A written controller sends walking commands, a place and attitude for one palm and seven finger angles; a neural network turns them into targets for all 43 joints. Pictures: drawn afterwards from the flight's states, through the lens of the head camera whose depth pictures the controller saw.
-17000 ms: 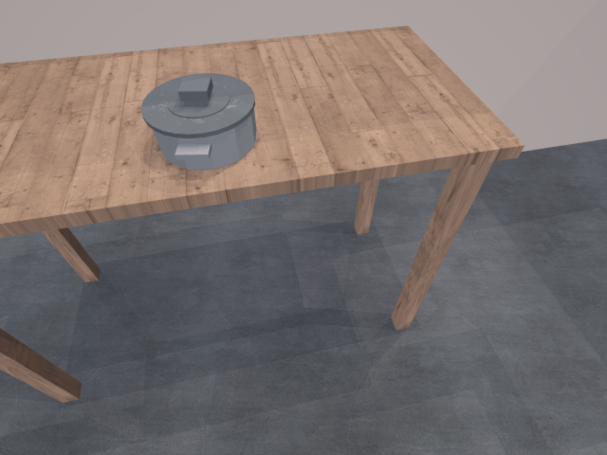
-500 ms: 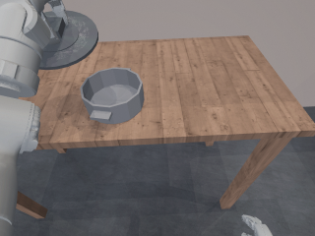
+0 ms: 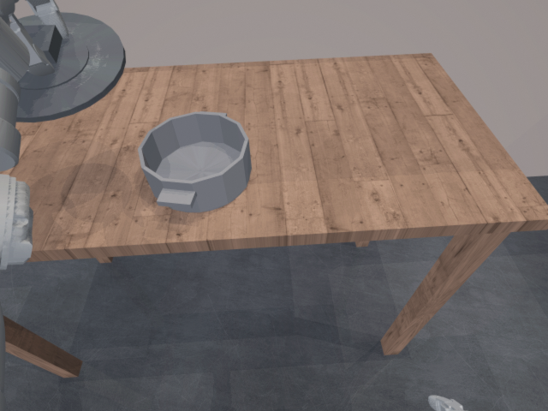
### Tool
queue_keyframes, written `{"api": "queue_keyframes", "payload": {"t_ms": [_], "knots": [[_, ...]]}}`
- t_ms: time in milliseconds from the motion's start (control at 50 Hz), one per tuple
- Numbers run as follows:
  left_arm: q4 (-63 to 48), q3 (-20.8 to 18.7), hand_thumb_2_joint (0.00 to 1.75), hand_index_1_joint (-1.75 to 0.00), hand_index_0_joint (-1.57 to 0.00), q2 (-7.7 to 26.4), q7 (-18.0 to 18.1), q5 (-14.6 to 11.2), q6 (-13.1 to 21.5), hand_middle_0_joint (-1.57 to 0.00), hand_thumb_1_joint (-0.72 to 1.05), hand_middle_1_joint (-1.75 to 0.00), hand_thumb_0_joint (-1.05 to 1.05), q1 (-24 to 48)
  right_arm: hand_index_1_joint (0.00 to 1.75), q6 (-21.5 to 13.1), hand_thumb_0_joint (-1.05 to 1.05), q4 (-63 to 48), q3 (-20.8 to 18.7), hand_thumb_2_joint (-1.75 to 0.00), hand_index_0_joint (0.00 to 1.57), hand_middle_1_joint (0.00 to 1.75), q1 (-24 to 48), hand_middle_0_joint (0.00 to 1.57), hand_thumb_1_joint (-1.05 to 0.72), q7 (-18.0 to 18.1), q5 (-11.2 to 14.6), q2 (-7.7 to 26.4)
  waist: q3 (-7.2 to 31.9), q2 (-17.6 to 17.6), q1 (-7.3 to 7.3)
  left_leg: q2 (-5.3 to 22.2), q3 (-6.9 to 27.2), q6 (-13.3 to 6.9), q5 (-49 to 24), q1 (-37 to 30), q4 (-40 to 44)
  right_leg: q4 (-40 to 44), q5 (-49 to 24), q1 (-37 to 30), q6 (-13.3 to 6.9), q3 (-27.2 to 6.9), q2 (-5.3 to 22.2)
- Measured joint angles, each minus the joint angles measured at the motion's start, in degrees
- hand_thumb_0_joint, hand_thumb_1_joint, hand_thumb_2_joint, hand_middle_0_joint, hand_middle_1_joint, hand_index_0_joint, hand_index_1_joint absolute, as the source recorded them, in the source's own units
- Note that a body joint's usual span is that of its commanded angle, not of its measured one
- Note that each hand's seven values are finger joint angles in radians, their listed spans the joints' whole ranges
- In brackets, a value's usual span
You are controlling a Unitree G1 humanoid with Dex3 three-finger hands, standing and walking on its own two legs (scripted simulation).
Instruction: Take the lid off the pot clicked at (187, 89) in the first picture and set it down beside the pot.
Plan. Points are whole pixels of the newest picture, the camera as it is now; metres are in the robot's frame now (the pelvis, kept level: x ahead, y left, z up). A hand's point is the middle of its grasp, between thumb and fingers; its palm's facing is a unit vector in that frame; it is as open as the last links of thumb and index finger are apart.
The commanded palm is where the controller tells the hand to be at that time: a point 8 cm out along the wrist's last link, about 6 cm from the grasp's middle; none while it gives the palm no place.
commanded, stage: move the lid sideways beside the pot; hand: left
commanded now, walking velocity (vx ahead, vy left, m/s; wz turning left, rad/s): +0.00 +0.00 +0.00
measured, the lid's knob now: (35, 44) +0.48 +0.29 +0.30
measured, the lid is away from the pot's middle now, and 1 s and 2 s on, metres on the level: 0.16 0.24 0.23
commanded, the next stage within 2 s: lower the lid onto the table in 0.80 s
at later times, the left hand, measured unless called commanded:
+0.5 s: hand out of the picture +0.44 +0.33 +0.31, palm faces -0.14 -0.18 -0.97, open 8.2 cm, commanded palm +0.44 +0.34 +0.37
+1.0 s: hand out of the picture +0.43 +0.36 +0.30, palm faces -0.14 -0.22 -0.97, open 8.2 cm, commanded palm +0.44 +0.36 +0.36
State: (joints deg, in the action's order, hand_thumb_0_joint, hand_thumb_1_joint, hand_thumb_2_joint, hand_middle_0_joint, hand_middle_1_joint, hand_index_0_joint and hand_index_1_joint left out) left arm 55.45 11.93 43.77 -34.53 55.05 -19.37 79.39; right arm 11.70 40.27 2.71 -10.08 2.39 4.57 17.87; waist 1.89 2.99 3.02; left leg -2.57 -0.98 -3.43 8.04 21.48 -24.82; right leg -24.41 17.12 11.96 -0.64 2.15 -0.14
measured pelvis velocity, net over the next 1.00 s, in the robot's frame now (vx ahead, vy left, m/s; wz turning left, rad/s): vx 0.00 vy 0.00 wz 0.00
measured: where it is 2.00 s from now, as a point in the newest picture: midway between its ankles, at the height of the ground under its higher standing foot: outside the picture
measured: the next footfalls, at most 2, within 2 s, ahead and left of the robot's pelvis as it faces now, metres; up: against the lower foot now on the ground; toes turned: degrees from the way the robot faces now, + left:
none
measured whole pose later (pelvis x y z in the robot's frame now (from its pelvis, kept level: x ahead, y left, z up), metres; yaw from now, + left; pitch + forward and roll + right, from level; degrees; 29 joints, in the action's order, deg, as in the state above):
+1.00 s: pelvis +0.00 +0.00 +0.00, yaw +0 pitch +5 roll -1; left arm 63.9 8.5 54.1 -35.2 56.1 -14.6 80.7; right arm 12.0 40.4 3.3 -10.4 3.1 5.6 18.5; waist 0.3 2.7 3.2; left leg -1.9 -0.7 -3.5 8.4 21.9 -25.3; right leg -22.3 16.1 11.3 -0.6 2.2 -0.9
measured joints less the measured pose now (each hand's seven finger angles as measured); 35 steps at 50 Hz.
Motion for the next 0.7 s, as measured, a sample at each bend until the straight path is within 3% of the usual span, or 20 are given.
{"api": "queue_keyframes", "payload": {"t_ms": [220, 700], "knots": [[3.66, 0.31, 0.74, -0.96, -0.59, 2.06, -0.04, 0.38, 1.95, -0.64, 0.2, -1.01, 0.0, 1.32, 0.3, -0.53, 0.01, 0.24, 0.37, -0.9, 0.2, 0.3, 0.3, 0.2, -0.9, 0.61, 0.26, 0.0, -0.54, -0.24, 0.0, 0.12, 0.26, 0.03, -0.25, 0.13, 0.16, 0.62, -0.44, -0.13, -0.02, 0.21, -0.18], [5.26, -5.0, 0.74, -0.96, -0.58, 10.27, -0.39, 1.91, 6.22, -0.64, 0.2, -1.01, 0.0, -0.59, 0.3, 0.58, 0.01, -0.29, 0.34, -0.9, 0.2, 0.3, -0.91, 0.2, -0.9, 0.84, 0.68, 0.7, -1.29, -0.27, 0.33, 0.74, -0.16, 0.1, 0.64, 0.55, -0.37, 1.88, -0.74, -0.31, -0.05, -0.37, -0.75]]}}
